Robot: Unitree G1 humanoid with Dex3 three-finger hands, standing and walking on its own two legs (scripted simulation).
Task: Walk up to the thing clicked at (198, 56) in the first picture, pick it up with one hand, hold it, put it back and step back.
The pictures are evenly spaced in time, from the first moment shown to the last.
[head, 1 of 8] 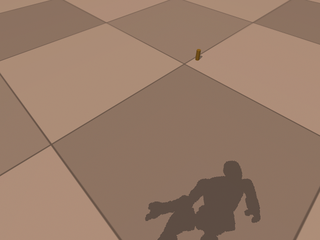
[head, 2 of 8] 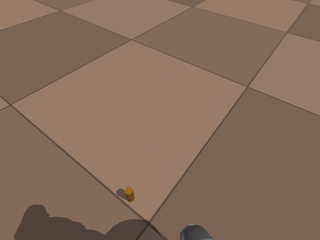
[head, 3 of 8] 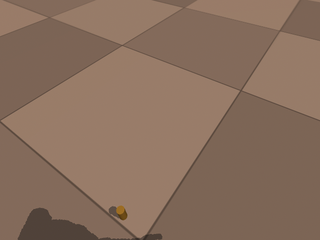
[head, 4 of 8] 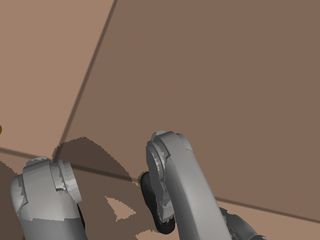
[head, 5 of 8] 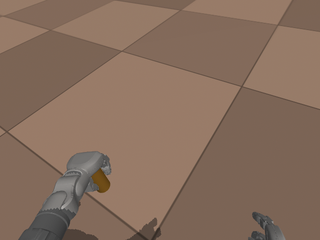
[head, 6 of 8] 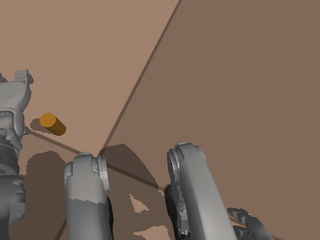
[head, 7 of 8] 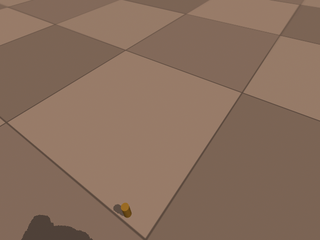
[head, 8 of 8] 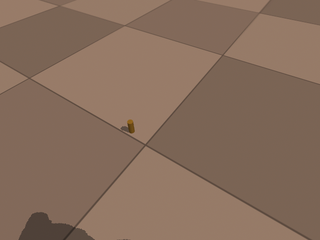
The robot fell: no
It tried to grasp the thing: yes
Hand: left
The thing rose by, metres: 0.66
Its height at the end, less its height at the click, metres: +0.00
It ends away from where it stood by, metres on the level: 0.00
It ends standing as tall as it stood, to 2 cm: yes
